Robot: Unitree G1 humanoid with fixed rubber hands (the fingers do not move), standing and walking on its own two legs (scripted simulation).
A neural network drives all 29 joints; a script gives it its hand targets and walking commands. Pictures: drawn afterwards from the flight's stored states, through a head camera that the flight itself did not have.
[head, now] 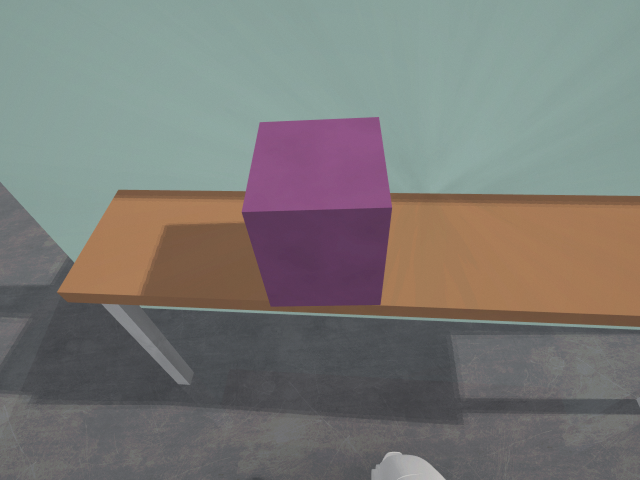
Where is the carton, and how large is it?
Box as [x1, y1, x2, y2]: [242, 117, 391, 306]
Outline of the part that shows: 378,117 276,121 259,123 242,208 242,214 271,306 380,304 391,203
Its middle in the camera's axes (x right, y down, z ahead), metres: +0.01 -0.04 +0.68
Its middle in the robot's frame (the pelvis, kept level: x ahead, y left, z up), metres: +0.53 -0.02 -0.02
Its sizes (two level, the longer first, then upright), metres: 0.210 0.200 0.250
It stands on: a table, 0.59 m high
